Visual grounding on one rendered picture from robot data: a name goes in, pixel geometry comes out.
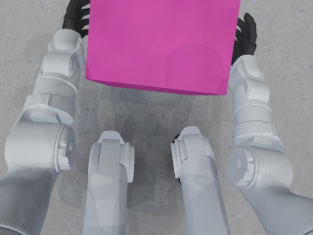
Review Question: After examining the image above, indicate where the robot left forearm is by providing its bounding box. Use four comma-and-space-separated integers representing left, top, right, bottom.
4, 28, 85, 165

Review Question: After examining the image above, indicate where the robot right hand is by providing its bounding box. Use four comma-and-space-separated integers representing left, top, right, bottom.
231, 13, 257, 66

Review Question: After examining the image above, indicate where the carton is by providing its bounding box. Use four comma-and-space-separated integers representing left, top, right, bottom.
85, 0, 241, 96

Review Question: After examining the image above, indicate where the left robot upper arm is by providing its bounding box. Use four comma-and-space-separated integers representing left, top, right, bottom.
0, 120, 77, 235

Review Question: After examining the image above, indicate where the right robot upper arm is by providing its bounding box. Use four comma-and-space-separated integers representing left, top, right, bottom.
226, 145, 313, 235

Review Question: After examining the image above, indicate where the robot left hand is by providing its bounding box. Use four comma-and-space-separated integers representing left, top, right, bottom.
62, 0, 91, 39

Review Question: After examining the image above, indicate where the robot right forearm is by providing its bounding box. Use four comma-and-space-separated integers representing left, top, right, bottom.
228, 55, 293, 178

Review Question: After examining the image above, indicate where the left robot thigh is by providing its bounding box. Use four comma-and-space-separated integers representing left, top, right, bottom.
82, 139, 135, 235

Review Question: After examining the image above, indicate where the right robot shin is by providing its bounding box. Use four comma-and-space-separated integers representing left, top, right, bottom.
177, 126, 217, 166

